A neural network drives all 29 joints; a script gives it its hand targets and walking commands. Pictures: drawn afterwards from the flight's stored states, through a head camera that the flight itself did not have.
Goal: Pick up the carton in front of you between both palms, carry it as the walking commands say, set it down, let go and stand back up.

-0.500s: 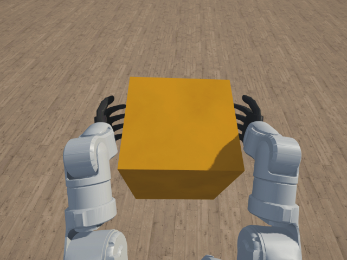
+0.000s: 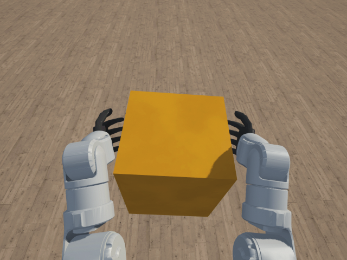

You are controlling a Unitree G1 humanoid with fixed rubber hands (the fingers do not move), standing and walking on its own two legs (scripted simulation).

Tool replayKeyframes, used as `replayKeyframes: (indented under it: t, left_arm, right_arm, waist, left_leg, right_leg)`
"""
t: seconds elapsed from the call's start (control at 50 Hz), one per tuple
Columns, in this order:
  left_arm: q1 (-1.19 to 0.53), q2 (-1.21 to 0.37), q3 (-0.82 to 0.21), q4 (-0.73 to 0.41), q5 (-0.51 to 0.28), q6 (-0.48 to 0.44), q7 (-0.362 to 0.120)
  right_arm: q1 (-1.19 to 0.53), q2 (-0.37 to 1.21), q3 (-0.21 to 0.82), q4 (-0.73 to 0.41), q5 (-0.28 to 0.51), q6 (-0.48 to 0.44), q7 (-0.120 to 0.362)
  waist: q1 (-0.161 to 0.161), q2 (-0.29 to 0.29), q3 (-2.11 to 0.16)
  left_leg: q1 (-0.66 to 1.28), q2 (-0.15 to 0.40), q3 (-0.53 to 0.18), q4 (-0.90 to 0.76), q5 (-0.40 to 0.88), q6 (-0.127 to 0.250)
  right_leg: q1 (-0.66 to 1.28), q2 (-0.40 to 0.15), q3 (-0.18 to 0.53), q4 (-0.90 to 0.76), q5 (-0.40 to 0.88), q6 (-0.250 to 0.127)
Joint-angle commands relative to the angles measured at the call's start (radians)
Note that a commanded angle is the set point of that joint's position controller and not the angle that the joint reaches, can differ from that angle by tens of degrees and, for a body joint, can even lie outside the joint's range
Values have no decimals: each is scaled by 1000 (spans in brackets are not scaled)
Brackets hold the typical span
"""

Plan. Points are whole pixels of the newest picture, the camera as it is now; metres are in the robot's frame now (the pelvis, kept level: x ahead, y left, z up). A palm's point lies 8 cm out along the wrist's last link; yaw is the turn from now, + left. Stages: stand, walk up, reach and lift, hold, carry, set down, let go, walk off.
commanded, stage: carry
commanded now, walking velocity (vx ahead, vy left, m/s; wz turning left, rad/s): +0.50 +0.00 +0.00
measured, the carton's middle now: (172, 159) +0.35 -0.02 +0.05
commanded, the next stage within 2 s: none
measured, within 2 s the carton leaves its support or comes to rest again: neither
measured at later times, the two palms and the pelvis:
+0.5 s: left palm (123, 87) +0.60 +0.12 +0.08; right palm (214, 83) +0.63 -0.18 +0.08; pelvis +0.35 -0.05 +0.01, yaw +3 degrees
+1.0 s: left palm (119, 38) +0.92 +0.16 +0.10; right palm (192, 40) +0.91 -0.14 +0.10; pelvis +0.69 +0.02 +0.01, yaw -2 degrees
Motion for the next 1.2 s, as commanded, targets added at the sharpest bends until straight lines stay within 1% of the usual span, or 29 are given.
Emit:
replayKeyframes:
  t: [0.0,0.08,0.18,0.24,0.26,0.28,0.3,0.32,0.34,0.36,0.38,0.4,0.44,0.54,0.62,0.7,0.74,0.76,0.78,0.8,0.82,0.84,0.86,0.88,0.9,0.94,1.02,1.1,1.18]
  left_arm:
    - [-573,-805,-582,-19,-151,-50,-16]
    - [-557,-866,-635,-39,-146,-99,-29]
    - [-437,-871,-709,-106,-174,-130,-47]
    - [-349,-872,-761,-180,-214,-129,-68]
    - [-299,-876,-776,-198,-224,-127,-75]
    - [-250,-878,-786,-221,-229,-125,-84]
    - [-179,-864,-780,-235,-226,-120,-91]
    - [-184,-838,-801,-250,-223,-120,-92]
    - [-93,-885,-811,-248,-245,-116,-101]
    - [-61,-928,-824,-289,-259,-119,-115]
    - [-51,-963,-837,-333,-271,-123,-128]
    - [-50,-998,-858,-380,-287,-126,-139]
    - [-12,-1032,-884,-451,-306,-134,-158]
    - [142,-979,-911,-569,-322,-125,-185]
    - [188,-830,-903,-615,-317,-85,-173]
    - [205,-692,-861,-601,-294,-32,-138]
    - [200,-639,-843,-589,-288,-10,-120]
    - [194,-619,-836,-584,-288,0,-112]
    - [188,-601,-831,-581,-287,10,-105]
    - [174,-585,-828,-580,-288,18,-97]
    - [148,-589,-835,-605,-297,26,-93]
    - [124,-601,-845,-607,-307,31,-96]
    - [120,-661,-858,-574,-304,29,-102]
    - [131,-708,-859,-558,-299,21,-114]
    - [132,-761,-862,-539,-295,11,-125]
    - [129,-833,-870,-521,-281,-13,-142]
    - [155,-868,-881,-519,-253,-46,-142]
    - [174,-840,-890,-549,-260,-48,-132]
    - [198,-770,-885,-556,-266,-28,-123]
  right_arm:
    - [-718,854,648,-103,307,-37,86]
    - [-677,901,672,-97,307,-84,106]
    - [-487,881,685,-115,255,-112,105]
    - [-352,867,705,-176,230,-110,107]
    - [-307,866,717,-201,225,-105,109]
    - [-261,863,734,-225,221,-100,112]
    - [-223,855,753,-252,215,-92,114]
    - [-171,885,769,-275,210,-84,118]
    - [-153,871,779,-310,217,-78,122]
    - [-144,906,805,-346,233,-79,129]
    - [-129,959,827,-371,249,-84,140]
    - [-104,998,843,-395,264,-89,151]
    - [-31,1046,870,-435,275,-99,167]
    - [152,1020,888,-520,253,-101,167]
    - [178,886,885,-582,253,-56,154]
    - [183,743,848,-586,258,2,132]
    - [181,684,820,-573,260,25,120]
    - [182,662,805,-559,258,34,113]
    - [193,645,788,-537,256,41,108]
    - [197,630,773,-526,251,46,103]
    - [172,623,769,-515,255,46,102]
    - [196,665,774,-500,269,48,105]
    - [174,701,778,-516,273,46,113]
    - [153,754,797,-522,282,39,125]
    - [119,800,816,-533,289,29,137]
    - [81,862,845,-537,302,9,160]
    - [97,865,861,-536,313,-15,187]
    - [141,825,855,-552,308,-17,182]
    - [196,758,825,-535,276,-2,161]
  waist:
    - [18,107,-371]
    - [9,130,-337]
    - [12,142,-286]
    - [39,182,-319]
    - [62,171,-372]
    - [77,119,-432]
    - [87,-3,-500]
    - [81,-286,-569]
    - [89,-260,-523]
    - [90,-195,-478]
    - [86,-77,-451]
    - [82,-31,-414]
    - [80,-78,-400]
    - [81,-120,-306]
    - [84,-123,-189]
    - [87,-128,-79]
    - [83,-151,-74]
    - [73,-148,-102]
    - [57,-110,-160]
    - [37,-13,-215]
    - [34,266,-313]
    - [35,309,-292]
    - [40,220,-278]
    - [41,98,-281]
    - [48,30,-258]
    - [59,74,-250]
    - [54,126,-210]
    - [46,122,-159]
    - [40,132,-103]
  left_leg:
    - [509,282,-400,-207,321,95]
    - [543,244,-261,-249,408,95]
    - [552,174,-99,-241,625,47]
    - [590,177,-42,-131,883,-13]
    - [554,162,1,-8,891,-50]
    - [422,137,6,161,737,-72]
    - [225,104,-16,351,395,-82]
    - [-162,-34,-77,608,-187,-116]
    - [-295,-35,-145,741,-248,-95]
    - [-329,2,-161,746,-208,-77]
    - [-317,35,-163,688,-153,-74]
    - [-297,66,-163,611,-116,-78]
    - [-228,77,-139,464,-84,-93]
    - [-240,67,-45,195,28,-116]
    - [-235,58,4,51,169,-110]
    - [-202,54,36,-28,219,-81]
    - [-89,27,73,-54,183,-61]
    - [35,-10,115,-77,149,-55]
    - [235,-41,145,-75,83,-51]
    - [450,97,-83,-120,-61,-17]
    - [643,378,-567,-251,-254,126]
    - [610,412,-718,-360,-73,155]
    - [554,401,-598,-336,43,148]
    - [481,381,-510,-322,81,119]
    - [391,355,-412,-347,61,81]
    - [286,306,-278,-402,-56,33]
    - [289,277,-167,-473,-86,41]
    - [363,245,-100,-473,19,36]
    - [427,231,-46,-435,174,34]
  right_leg:
    - [-264,-45,20,-65,63,8]
    - [-280,-51,-33,-292,173,29]
    - [-114,-1,-150,-661,385,14]
    - [101,43,-205,-808,467,-15]
    - [277,61,-230,-862,471,-18]
    - [495,14,-181,-845,423,-26]
    - [708,-186,81,-776,434,-38]
    - [1005,-418,502,-818,452,-215]
    - [966,-407,537,-878,446,-242]
    - [910,-365,427,-875,542,-216]
    - [838,-350,343,-886,611,-187]
    - [765,-336,273,-908,623,-160]
    - [688,-307,182,-957,555,-125]
    - [641,-246,30,-1007,529,-123]
    - [606,-218,-28,-1020,587,-104]
    - [580,-223,-56,-1014,594,-87]
    - [556,-220,-91,-936,729,-69]
    - [520,-199,-133,-828,791,-53]
    - [431,-160,-183,-659,790,-28]
    - [227,-118,-171,-438,600,11]
    - [-54,-3,-137,-92,290,62]
    - [-164,35,-35,65,-54,42]
    - [-181,-37,22,138,-41,21]
    - [-164,-80,33,120,11,11]
    - [-135,-116,39,43,74,9]
    - [-67,-133,16,-84,145,15]
    - [-101,-128,-51,-322,224,48]
    - [-141,-115,-104,-531,345,65]
    - [-133,-88,-146,-652,385,53]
